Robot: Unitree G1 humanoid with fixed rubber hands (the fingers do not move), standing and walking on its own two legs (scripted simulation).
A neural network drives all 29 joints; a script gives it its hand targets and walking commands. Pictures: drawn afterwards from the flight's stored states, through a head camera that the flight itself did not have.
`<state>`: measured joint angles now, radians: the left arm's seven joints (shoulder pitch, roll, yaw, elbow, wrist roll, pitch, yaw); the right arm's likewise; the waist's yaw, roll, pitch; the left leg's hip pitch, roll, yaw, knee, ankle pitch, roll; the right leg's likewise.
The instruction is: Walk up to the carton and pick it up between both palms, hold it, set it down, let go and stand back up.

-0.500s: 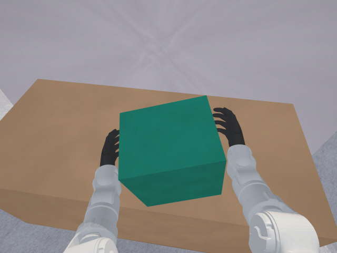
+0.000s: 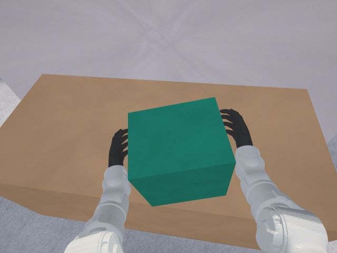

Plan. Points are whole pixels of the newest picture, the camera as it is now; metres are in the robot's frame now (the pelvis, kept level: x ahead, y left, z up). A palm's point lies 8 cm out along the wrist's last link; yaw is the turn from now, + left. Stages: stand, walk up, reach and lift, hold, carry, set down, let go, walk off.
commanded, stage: set down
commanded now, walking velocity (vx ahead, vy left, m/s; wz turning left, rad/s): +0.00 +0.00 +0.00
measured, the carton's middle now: (180, 157) +0.39 +0.06 -0.05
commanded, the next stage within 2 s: none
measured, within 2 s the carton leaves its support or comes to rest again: rests again in 0.80 s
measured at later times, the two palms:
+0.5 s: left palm (118, 167) +0.33 +0.23 -0.04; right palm (231, 143) +0.44 -0.07 -0.02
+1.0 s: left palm (118, 165) +0.35 +0.24 -0.06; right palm (229, 146) +0.44 -0.07 -0.04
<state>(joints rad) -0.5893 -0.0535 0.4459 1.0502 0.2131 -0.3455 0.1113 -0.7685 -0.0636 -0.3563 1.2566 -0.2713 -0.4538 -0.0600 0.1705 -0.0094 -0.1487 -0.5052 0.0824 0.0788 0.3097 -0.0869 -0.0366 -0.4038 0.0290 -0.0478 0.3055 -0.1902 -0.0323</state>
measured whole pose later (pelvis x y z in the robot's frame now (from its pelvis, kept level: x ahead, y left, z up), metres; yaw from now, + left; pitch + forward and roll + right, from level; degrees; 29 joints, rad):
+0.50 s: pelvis +0.01 +0.01 -0.01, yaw +1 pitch +26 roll -2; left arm -0.58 -0.07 0.44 1.07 0.17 -0.45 0.15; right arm -0.86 -0.11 -0.41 1.41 -0.33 -0.58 -0.03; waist 0.17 0.01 -0.20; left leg -0.74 0.08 0.06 0.41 -0.12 -0.03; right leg -0.60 0.03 -0.07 0.36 -0.21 -0.02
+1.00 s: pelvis -0.01 +0.02 -0.03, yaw +0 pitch +30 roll -2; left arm -0.71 -0.05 0.47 1.15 0.16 -0.55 0.16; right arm -0.98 -0.16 -0.42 1.54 -0.28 -0.60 -0.02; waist 0.17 -0.02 -0.22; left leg -0.93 0.09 0.07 0.55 -0.15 -0.01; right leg -0.81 0.02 -0.06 0.52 -0.25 -0.01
